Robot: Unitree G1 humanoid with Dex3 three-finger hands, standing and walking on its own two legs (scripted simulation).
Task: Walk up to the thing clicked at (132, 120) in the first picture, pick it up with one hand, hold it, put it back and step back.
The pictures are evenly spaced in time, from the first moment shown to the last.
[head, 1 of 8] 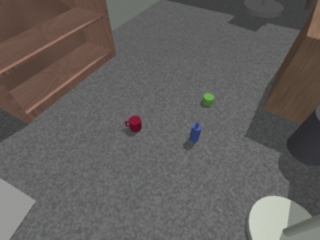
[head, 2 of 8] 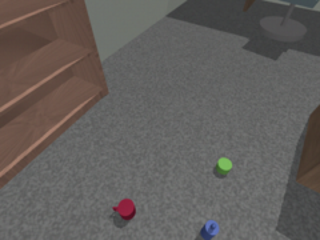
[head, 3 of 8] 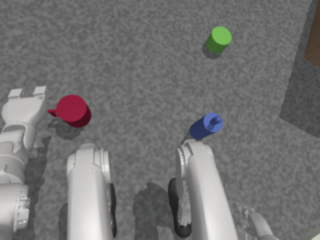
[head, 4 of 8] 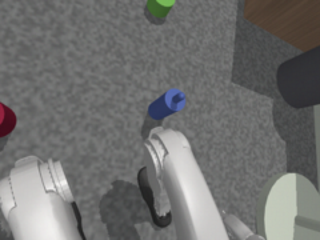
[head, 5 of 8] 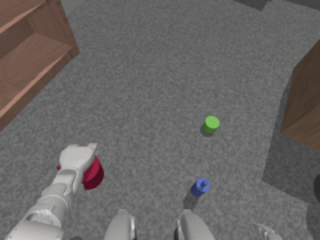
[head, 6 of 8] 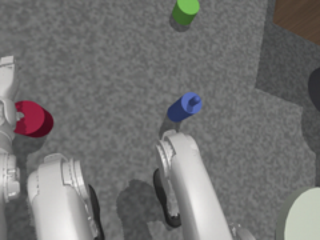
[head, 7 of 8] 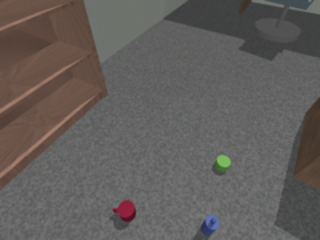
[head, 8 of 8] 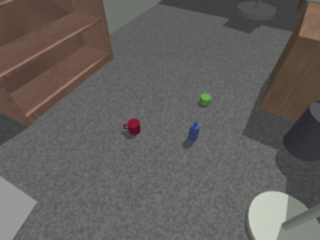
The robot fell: no
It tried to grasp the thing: yes
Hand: left
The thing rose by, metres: 0.64
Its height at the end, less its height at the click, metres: +0.00
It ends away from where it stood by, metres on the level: 0.02
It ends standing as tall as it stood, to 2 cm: yes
